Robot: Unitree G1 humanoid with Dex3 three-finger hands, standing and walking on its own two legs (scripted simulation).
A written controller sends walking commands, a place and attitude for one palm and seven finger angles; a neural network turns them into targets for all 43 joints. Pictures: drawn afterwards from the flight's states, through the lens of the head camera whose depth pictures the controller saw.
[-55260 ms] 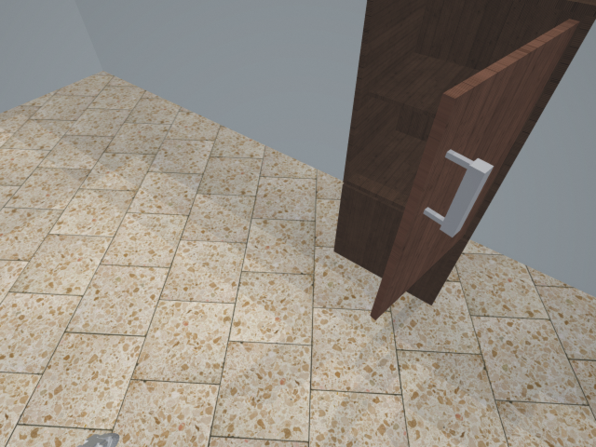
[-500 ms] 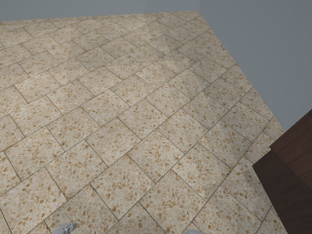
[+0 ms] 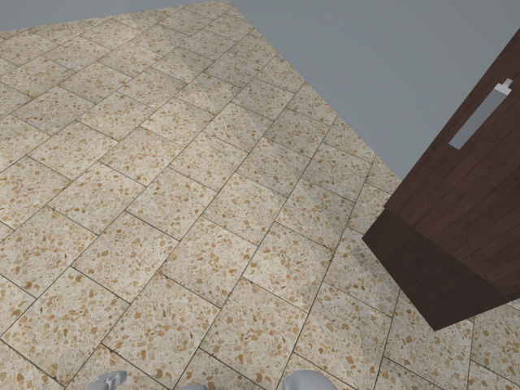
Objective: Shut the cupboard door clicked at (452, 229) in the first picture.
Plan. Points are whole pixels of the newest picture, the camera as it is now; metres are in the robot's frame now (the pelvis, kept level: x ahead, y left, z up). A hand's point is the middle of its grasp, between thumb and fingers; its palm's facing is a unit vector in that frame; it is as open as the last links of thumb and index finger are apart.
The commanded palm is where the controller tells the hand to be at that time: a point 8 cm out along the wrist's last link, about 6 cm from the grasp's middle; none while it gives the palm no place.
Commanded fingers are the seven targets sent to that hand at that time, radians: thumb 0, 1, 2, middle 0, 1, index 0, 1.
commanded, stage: turn to face it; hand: left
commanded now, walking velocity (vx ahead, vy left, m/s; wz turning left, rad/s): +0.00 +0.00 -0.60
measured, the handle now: (480, 114) +0.62 -0.41 +0.08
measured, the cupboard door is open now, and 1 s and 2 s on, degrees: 18 18 18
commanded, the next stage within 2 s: take the last steps up to it in 1.00 s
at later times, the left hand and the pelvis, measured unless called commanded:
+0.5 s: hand (180, 370) +0.16 +0.13 -0.15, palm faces -0.29 -0.92 -0.27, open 7.4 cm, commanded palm none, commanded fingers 0.00 0.90 0.90 -0.20 -0.30 -0.20 -0.30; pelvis +0.00 -0.03 +0.00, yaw -18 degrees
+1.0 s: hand (194, 334) +0.22 +0.12 -0.15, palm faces -0.50 -0.84 -0.22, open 7.4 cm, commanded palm none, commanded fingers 0.00 0.90 0.90 -0.20 -0.30 -0.20 -0.30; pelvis +0.03 -0.01 +0.01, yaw -32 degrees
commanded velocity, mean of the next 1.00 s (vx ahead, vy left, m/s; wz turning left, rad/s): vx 0.00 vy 0.00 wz -0.49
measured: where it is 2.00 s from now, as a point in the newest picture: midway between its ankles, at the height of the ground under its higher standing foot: outside the picture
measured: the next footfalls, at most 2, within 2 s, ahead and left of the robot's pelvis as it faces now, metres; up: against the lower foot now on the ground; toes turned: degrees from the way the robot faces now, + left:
right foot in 0.32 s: +0.01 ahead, -0.14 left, +0.00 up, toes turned -17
left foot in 0.70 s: +0.11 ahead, +0.08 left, +0.00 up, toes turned -21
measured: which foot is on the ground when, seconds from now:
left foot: down 0.00-0.32, up 0.34-0.68, down 0.70-1.00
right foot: up 0.00-0.30, down 0.32-0.70, up 0.72-1.00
